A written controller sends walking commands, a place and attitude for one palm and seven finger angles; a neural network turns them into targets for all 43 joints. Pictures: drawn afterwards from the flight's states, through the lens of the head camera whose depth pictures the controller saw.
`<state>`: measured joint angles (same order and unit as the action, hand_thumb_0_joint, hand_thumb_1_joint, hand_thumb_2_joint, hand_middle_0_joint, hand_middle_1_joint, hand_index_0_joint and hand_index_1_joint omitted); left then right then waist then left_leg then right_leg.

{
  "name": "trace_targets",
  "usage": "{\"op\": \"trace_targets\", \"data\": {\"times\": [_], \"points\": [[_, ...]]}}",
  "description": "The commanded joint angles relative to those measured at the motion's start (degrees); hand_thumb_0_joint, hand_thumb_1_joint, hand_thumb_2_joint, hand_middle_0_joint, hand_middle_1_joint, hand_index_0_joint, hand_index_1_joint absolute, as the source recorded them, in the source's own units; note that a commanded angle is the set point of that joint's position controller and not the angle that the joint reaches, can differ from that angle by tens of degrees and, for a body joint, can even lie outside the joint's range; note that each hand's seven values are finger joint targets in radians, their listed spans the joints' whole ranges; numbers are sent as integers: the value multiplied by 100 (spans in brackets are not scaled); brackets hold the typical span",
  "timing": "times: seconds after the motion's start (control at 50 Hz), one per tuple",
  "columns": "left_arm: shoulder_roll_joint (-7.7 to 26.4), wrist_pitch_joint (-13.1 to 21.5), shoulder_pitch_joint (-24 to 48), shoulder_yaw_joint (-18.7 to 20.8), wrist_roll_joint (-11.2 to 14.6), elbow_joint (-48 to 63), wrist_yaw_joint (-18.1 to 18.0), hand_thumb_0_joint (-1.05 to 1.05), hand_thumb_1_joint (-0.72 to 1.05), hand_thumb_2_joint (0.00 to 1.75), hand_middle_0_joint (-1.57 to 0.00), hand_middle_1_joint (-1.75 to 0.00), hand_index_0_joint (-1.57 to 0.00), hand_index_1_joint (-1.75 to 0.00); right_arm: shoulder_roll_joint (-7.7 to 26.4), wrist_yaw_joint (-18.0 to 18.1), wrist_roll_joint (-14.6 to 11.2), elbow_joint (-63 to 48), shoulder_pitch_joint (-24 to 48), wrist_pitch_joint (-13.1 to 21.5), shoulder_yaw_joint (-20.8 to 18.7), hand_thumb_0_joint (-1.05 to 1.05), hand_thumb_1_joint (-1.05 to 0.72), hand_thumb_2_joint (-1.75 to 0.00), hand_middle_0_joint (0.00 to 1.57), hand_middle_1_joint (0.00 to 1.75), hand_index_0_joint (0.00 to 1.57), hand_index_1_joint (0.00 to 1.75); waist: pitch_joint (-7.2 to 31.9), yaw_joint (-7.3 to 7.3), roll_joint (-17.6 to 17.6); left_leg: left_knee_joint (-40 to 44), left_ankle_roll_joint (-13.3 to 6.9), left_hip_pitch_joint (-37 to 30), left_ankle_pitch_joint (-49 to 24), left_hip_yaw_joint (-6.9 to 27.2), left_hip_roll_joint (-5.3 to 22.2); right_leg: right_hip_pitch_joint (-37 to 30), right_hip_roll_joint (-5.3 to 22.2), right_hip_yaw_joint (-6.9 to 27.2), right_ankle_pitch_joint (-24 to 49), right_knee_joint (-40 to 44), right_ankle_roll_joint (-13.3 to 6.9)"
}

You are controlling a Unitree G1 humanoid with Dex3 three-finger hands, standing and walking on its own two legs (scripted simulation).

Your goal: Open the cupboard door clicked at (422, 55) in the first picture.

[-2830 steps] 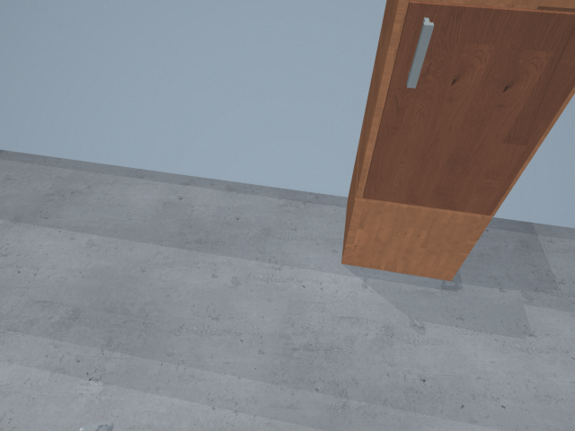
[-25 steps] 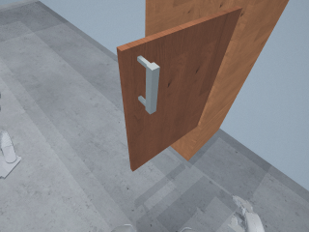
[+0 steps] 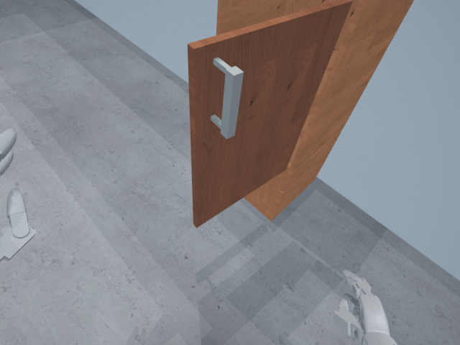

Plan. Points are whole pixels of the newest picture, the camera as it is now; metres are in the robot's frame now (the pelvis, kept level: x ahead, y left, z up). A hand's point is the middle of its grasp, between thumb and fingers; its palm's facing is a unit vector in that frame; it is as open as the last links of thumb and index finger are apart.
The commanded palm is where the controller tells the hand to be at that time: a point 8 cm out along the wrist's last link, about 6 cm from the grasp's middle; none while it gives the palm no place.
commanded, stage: stop stepping back and stand still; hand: left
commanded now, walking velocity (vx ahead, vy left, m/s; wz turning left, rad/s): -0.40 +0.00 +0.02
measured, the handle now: (223, 100) +0.49 +0.06 +0.16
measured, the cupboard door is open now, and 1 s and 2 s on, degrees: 84 84 84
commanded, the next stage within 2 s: let the arm hang, fingers relaxed in 0.90 s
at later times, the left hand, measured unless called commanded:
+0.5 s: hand out of the picture +0.06 +0.26 +0.17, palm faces +0.47 -0.79 -0.40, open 7.4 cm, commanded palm +0.01 +0.29 +0.18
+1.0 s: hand out of the picture +0.04 +0.25 +0.17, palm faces +0.46 -0.76 -0.46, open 7.4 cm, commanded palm none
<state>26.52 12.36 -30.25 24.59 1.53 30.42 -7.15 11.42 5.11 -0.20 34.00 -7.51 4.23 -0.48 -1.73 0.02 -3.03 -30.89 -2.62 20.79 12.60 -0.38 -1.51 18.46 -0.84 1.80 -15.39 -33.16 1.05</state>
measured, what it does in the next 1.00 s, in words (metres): walks backwards: right foot, then left foot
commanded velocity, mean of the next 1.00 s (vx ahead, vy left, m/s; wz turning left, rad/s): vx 0.13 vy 0.01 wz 0.00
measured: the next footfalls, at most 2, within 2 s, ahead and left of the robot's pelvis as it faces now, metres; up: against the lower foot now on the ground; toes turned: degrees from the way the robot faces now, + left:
right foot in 0.32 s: -0.11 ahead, -0.10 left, +0.00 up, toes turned +6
left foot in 0.54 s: -0.10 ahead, +0.13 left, +0.00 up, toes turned +4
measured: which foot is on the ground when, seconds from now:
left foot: down 0.00-0.30, up 0.32-0.52, down 0.54-0.76, up 0.78-1.00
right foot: up 0.00-0.30, down 0.32-1.00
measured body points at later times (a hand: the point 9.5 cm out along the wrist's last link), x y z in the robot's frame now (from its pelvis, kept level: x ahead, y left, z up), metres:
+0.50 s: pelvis -0.13 -0.01 +0.00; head -0.16 +0.00 +0.45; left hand +0.03 +0.30 +0.19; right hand -0.01 -0.26 -0.09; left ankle -0.12 +0.12 -0.72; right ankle -0.19 -0.12 -0.73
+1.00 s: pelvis -0.15 -0.01 +0.01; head -0.15 -0.02 +0.46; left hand +0.01 +0.29 +0.19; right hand +0.00 -0.25 -0.09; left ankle -0.14 +0.12 -0.72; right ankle -0.16 -0.09 -0.73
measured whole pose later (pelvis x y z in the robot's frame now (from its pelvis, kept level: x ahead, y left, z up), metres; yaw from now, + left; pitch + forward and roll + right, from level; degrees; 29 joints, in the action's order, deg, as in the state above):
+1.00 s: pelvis -0.15 -0.01 +0.01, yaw +0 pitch +0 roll +2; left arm 20.7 12.8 -30.5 23.2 1.1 25.1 -8.7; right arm 12.9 4.4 0.7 37.5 -14.5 8.0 0.3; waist -0.3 0.8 -0.9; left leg -34.3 -0.8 17.5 15.2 -4.0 2.0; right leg 11.8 -0.1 -4.9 -15.6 -27.4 -3.6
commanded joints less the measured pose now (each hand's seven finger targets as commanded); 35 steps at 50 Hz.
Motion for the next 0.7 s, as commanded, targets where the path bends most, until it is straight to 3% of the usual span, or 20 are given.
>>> {"op": "trace_targets", "data": {"times": [0.0, 0.06, 0.08, 0.12, 0.16, 0.22, 0.24, 0.26, 0.28, 0.3, 0.32, 0.34, 0.4, 0.46, 0.5, 0.52, 0.54, 0.58, 0.62, 0.68], "points": [[825, 504, -291, 676, 132, 1577, -99, 0, 90, 90, -20, -30, -20, -30, 716, -68, 151, -808, -51, 569, -295, 0, -90, -90, 20, 30, 20, 30, 1599, 136, 1708, 1248, -380, -1229, -4476, 1480, 1958, -35, -195, 282, -1658, -2329, -72], [661, 273, -363, 501, 158, 1579, -164, 0, 90, 90, -20, -30, -20, -30, 800, -174, 30, -635, -151, 683, -360, 0, -90, -90, 20, 30, 20, 30, 1480, 43, 1297, 1316, -450, -1659, -4032, 1085, 1715, 390, -210, 47, -1289, -2436, 56], [738, 229, -322, 554, 162, 1628, -175, 0, 90, 90, -20, -30, -20, -30, 825, -157, 42, -675, -38, 711, -377, 0, -90, -90, 20, 30, 20, 30, 1394, 61, 1336, 1476, -427, -1445, -3378, 1053, 1678, 279, -182, 6, -1266, -2463, 65], [726, 94, -462, 579, 180, 1492, -210, 0, 90, 90, -20, -30, -20, -30, 777, -141, 21, -672, -40, 700, -296, 0, -90, -90, 20, 30, 20, 30, 1150, -4, 1332, 2008, -366, -1006, -824, 1060, 1522, 29, -210, -165, -1260, -2133, 75], [828, -1, -439, 676, 210, 1498, -288, 0, 90, 90, -20, -30, -20, -30, 725, -89, 54, -764, 82, 635, -209, 0, -90, -90, 20, 30, 20, 30, 902, 13, 1626, 2764, -143, -287, 1649, 967, 1293, -705, -353, -547, -1504, -1313, -52], [876, -48, -380, 699, 189, 1386, -329, 0, 90, 90, -20, -30, -20, -30, 697, -37, 128, -748, 66, 556, -177, 0, -90, -90, 20, 30, 20, 30, 769, 35, 2059, 2688, 440, 152, 2076, 428, 745, -1810, -554, -969, -1719, 651, -305], [951, -45, -408, 712, 168, 1396, -295, 0, 90, 90, -20, -30, -20, -30, 630, -57, 115, -731, -1, 506, -170, 0, -90, -90, 20, 30, 20, 30, 771, 28, 1399, 1751, 570, -51, 1555, 20, 337, -1690, -245, -678, -1394, 1749, -448], [1094, -16, -433, 790, 157, 1401, -255, 0, 90, 90, -20, -30, -20, -30, 577, -83, 71, -671, -47, 431, -167, 0, -90, -90, 20, 30, 20, 30, 734, -19, 54, -313, 485, -783, 804, -196, 24, -318, 904, 485, -1037, 2526, -735], [1283, 17, -361, 984, 230, 1562, -278, 0, 90, 90, -20, -30, -20, -30, 584, -96, 140, -656, 75, 388, -89, 0, -90, -90, 20, 30, 20, 30, 669, 65, -435, -1793, 432, -599, 463, 165, -40, 572, 1938, 1586, -1049, 2845, -1134], [1495, 101, 167, 1106, 240, 1811, -272, 0, 90, 90, -20, -30, -20, -30, 689, -161, 210, -568, 84, 404, -66, 0, -90, -90, 20, 30, 20, 30, 660, 7, -430, -2543, 469, 242, 360, 248, 214, 371, 2270, 1693, -881, 2681, -1427], [873, 82, 392, 654, 256, 1007, -186, 0, 90, 90, -20, -30, -20, -30, 631, -117, 61, -415, -184, 462, -148, 0, -90, -90, 20, 30, 20, 30, 535, -120, -855, -2856, 478, 708, 425, 327, 183, 107, 1964, 1442, -1450, 2510, -1191], [678, 52, 475, 462, 222, 759, -149, 0, 90, 90, -20, -30, -20, -30, 810, -79, -10, -421, -116, 507, -263, 0, -90, -90, 20, 30, 20, 30, 73, -157, -654, -2915, 438, 737, 241, 348, 276, 347, 1685, 1281, -1257, 2452, -972], [774, 91, 653, 453, 19, 376, -171, 0, 90, 90, -20, -30, -20, -30, 732, 83, 39, -399, 109, 567, -149, 0, -90, -90, 20, 30, 20, 30, -302, -24, -226, -1246, 199, 235, 777, -41, 483, 257, 1562, 789, -1044, 2115, -859], [713, 189, 792, 428, -32, 576, -275, 0, 90, 90, -20, -30, -20, -30, 723, 160, 71, -389, -99, 727, -113, 0, -90, -90, 20, 30, 20, 30, 103, -14, 63, 602, 41, -673, 547, -459, 257, -305, 1170, 560, -554, 1337, -694], [792, 285, 706, 491, 2, 1012, -289, 0, 90, 90, -20, -30, -20, -30, 897, 183, 41, -566, -122, 799, -186, 0, -90, -90, 20, 30, 20, 30, 494, 2, 1160, 965, -220, -1422, -575, 453, 906, -196, 483, 10, 359, 93, -282], [802, 303, 642, 527, 13, 1079, -280, 0, 90, 90, -20, -30, -20, -30, 980, 145, -18, -646, -156, 793, -228, 0, -90, -90, 20, 30, 20, 30, 680, 29, 1324, 721, -351, -1693, -1604, 950, 1281, 52, 210, -247, 424, -366, -138], [826, 333, 452, 550, 16, 967, -252, 0, 90, 90, -20, -30, -20, -30, 809, 101, 44, -478, -270, 800, -154, 0, -90, -90, 20, 30, 20, 30, 694, -95, 1707, 993, -488, -1760, -1855, 1425, 1473, 402, 69, -556, -552, -776, -61], [917, 332, 580, 619, -20, 1174, -244, 0, 90, 90, -20, -30, -20, -30, 799, 32, 113, -422, -204, 862, -175, 0, -90, -90, 20, 30, 20, 30, 350, -81, 1641, 1453, -736, -1090, -1085, 1830, 1820, 381, 112, -419, -1435, -1428, -54], [758, 256, 188, 608, 11, 946, -252, 0, 90, 90, -20, -30, -20, -30, 827, -35, 77, -409, -204, 862, -191, 0, -90, -90, 20, 30, 20, 30, 260, -77, 1369, 1377, -662, -655, -639, 1314, 1692, -41, 92, -530, -1169, -991, -48], [802, 180, -219, 737, 10, 836, -240, 0, 90, 90, -20, -30, -20, -30, 841, -66, 43, -573, -24, 736, -178, 0, -90, -90, 20, 30, 20, 30, 263, 20, 1563, 1281, -314, 352, 1315, 466, 1303, -1207, 44, -776, -747, 133, -156]]}}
